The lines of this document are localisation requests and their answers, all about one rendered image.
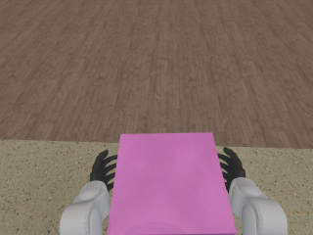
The robot right hand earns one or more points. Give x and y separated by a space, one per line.
234 167

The left robot forearm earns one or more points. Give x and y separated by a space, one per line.
87 212

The right robot forearm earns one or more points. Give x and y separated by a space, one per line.
258 214

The carton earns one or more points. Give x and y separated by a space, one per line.
169 184

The robot left hand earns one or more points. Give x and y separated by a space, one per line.
99 171

